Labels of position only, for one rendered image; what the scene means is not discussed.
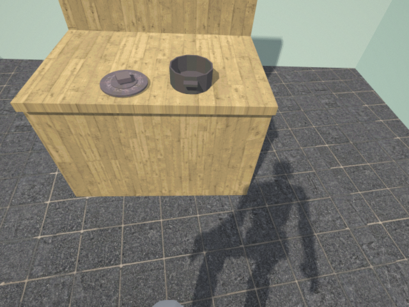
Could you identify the pot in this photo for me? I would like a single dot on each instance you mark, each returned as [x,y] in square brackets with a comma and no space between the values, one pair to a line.
[191,74]

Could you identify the knob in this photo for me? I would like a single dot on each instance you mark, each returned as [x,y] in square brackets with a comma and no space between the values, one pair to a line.
[123,77]

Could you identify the table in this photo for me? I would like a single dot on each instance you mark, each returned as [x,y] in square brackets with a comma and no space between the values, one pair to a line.
[159,142]

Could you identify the lid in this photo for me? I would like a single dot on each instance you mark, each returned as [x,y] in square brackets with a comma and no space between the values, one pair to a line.
[110,86]

